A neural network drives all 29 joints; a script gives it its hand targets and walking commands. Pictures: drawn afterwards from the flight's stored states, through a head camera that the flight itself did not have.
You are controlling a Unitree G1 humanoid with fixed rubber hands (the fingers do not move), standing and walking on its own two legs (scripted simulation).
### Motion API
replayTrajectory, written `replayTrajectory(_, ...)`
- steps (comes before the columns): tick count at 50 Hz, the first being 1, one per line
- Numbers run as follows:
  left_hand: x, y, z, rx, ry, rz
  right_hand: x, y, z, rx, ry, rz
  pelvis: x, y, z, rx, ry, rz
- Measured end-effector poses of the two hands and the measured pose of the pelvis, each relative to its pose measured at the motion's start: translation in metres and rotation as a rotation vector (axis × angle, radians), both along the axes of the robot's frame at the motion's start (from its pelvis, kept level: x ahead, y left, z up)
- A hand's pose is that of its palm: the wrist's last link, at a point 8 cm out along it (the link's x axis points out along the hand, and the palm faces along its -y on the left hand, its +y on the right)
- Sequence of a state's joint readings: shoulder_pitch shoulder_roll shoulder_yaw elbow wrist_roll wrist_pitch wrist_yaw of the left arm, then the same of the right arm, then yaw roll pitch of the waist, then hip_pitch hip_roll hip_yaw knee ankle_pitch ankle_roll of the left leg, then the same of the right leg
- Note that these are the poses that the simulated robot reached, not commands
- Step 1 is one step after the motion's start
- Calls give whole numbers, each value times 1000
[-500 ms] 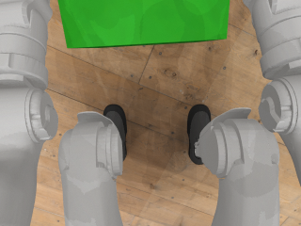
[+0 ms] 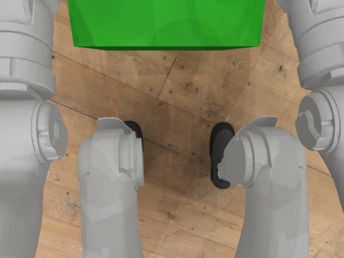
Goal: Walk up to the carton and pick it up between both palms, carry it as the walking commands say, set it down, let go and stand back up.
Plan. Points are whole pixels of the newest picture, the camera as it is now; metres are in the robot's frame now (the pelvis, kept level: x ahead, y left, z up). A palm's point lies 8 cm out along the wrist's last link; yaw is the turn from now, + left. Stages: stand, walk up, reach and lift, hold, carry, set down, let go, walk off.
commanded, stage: reach and lift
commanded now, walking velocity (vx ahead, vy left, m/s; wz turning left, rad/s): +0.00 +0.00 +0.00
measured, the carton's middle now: out of the picture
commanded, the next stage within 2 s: none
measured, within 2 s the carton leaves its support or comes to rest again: neither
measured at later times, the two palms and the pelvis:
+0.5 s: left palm out of the picture +0.56 +0.22 -0.10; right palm out of the picture +0.58 -0.14 -0.10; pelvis -0.01 +0.01 +0.02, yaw +0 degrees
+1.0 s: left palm out of the picture +0.54 +0.23 -0.03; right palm out of the picture +0.56 -0.13 -0.03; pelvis -0.01 +0.01 +0.06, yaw +0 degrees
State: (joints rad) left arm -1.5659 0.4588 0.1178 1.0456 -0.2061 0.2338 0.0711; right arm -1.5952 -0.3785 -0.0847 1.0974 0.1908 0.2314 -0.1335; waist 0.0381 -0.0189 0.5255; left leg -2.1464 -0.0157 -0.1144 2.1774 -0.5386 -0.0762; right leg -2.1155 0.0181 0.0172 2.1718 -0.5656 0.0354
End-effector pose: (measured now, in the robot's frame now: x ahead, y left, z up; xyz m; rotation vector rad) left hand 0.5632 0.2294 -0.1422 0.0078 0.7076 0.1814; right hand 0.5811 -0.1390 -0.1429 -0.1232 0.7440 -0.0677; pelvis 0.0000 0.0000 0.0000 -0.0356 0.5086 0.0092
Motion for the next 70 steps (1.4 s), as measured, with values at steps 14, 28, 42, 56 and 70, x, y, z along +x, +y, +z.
replayTrajectory(14, 0, 1, 25, 5, -5, -2, -1, 2, 24, -13, -1, -12, -4, 4, 4, -9, -39, 1)
replayTrajectory(28, -5, -9, 56, 40, -24, 27, -2, 0, 59, -49, -17, -56, -6, 5, 23, -12, -66, 5)
replayTrajectory(42, -21, -6, 87, 49, -25, 46, -11, 5, 93, -35, -29, -62, -13, 5, 47, -11, -84, 7)
replayTrajectory(56, -28, -6, 140, 47, -47, 53, -22, 5, 142, -22, -54, -85, -17, 8, 74, -16, -107, 10)
replayTrajectory(70, -45, -10, 169, 64, -67, 62, -38, 2, 167, -16, -78, -79, -22, 6, 106, -8, -147, 12)
